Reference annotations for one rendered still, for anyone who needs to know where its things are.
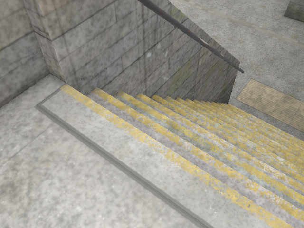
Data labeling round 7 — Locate stairs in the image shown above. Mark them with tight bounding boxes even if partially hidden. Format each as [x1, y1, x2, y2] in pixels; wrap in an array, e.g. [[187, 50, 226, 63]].
[[86, 87, 304, 228]]

